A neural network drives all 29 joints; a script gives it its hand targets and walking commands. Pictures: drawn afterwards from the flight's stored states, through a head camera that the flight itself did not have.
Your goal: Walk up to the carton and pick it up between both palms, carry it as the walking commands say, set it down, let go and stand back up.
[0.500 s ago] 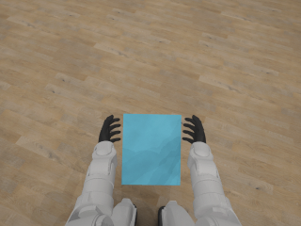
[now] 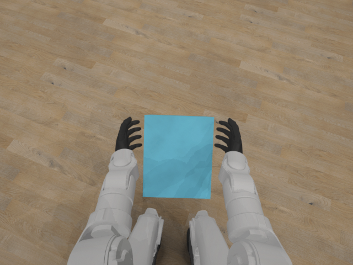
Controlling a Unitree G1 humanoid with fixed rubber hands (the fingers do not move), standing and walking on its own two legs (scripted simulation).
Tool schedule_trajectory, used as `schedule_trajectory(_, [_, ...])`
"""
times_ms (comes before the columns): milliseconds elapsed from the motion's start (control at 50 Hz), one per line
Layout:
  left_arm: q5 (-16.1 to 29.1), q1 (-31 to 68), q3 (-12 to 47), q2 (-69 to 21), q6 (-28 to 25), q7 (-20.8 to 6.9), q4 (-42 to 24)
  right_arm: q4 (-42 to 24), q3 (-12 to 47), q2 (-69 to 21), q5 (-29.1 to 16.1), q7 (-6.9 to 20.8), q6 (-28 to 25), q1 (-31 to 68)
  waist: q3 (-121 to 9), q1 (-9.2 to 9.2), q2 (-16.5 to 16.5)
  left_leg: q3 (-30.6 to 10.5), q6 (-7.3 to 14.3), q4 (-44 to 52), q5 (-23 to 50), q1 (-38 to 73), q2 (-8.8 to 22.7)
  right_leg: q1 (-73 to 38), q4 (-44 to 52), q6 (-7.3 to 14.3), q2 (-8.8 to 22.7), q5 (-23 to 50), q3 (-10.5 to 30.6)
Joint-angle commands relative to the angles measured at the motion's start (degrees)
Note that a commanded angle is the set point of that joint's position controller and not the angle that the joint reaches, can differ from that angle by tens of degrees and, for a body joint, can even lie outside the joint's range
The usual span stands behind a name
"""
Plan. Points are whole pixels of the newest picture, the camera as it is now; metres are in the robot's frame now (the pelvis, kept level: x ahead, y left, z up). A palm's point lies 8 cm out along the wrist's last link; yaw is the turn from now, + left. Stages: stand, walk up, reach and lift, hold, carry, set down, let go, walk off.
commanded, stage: set down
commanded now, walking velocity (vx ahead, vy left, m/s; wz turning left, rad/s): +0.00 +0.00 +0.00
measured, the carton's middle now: (177, 152) +0.41 +0.01 -0.18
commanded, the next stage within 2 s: none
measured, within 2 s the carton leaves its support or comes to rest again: neither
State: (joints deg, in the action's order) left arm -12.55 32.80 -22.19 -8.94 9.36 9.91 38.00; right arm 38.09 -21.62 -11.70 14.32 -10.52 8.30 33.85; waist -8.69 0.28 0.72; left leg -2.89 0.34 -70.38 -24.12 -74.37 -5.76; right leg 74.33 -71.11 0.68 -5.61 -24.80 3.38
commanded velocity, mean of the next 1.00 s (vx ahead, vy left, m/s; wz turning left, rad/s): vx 0.00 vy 0.00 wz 0.00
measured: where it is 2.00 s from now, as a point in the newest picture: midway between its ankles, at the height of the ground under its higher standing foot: (173, 259)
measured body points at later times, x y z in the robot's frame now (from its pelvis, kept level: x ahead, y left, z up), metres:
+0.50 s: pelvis -0.01 +0.00 -0.07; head +0.19 +0.00 +0.33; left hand +0.40 +0.14 -0.16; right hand +0.41 -0.12 -0.15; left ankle +0.07 +0.11 -0.61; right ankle +0.07 -0.10 -0.61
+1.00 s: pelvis -0.04 +0.00 -0.15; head +0.22 +0.00 +0.23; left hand +0.43 +0.14 -0.25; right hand +0.43 -0.13 -0.24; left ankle +0.07 +0.11 -0.61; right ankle +0.07 -0.10 -0.61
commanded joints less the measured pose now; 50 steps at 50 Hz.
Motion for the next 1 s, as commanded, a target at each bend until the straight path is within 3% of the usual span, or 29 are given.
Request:
schedule_trajectory(0, [5.11,34.11,32.45,-52.21,-2.45,-15.4,0.73,5.69,31.92,-53.53,-4.29,15.35,-0.8,28.82,-40.96,-0.64,-1.31,-1.65,-1.08,5.09,11.07,19.71,-3.54,-18.98,4.85,-0.75,-3.35,11.92,1.64])
schedule_trajectory(460, [8.15,43.04,33.09,-49.08,-3.65,-12.89,1.47,6.48,32.07,-49.34,-7.68,12.11,-2.32,38.56,-47.28,-0.74,-0.96,1.01,-1.77,-8.95,8.75,5.95,-4.95,-7.73,-8.4,-1.23,-4.86,9.63,-0.22])
schedule_trajectory(980, [9.32,57.07,30.45,-46.24,-2.24,-12.28,2.91,8.26,28.42,-45.96,-9.16,12.18,-0.7,52.42,-51.83,-0.63,-1.01,3.15,-1.77,-21.54,5.53,-6.02,-5.15,5.82,-20.98,-1.62,-5.52,5.9,-2.76])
